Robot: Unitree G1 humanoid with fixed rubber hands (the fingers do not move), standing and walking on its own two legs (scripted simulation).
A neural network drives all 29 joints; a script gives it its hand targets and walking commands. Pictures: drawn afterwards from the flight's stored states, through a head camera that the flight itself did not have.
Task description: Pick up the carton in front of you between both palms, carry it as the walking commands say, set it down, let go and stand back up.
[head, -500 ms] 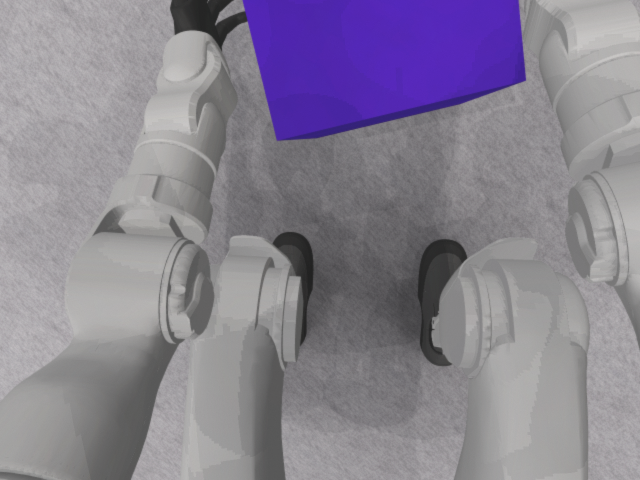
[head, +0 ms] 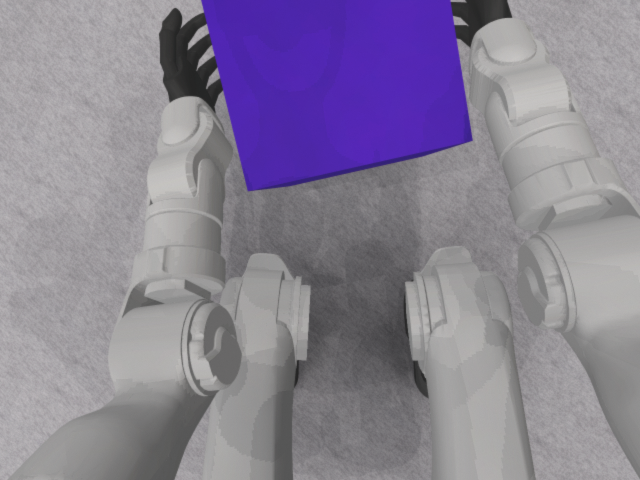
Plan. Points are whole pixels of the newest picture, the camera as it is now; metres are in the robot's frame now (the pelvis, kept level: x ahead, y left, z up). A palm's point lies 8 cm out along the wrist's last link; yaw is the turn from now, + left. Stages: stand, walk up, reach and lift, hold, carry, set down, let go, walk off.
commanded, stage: reach and lift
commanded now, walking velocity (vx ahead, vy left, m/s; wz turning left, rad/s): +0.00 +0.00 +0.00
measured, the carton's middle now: (338, 87) +0.52 -0.01 -0.19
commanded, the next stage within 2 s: none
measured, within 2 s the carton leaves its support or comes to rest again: neither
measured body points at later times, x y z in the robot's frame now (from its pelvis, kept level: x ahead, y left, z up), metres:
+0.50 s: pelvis +0.00 +0.01 +0.13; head +0.25 -0.03 +0.50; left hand +0.49 +0.14 +0.06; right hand +0.50 -0.16 +0.06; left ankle +0.12 +0.14 -0.34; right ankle +0.11 -0.12 -0.34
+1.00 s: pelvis +0.05 +0.01 +0.27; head +0.19 -0.01 +0.69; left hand +0.45 +0.14 +0.23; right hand +0.45 -0.16 +0.22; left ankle +0.12 +0.14 -0.34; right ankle +0.11 -0.12 -0.34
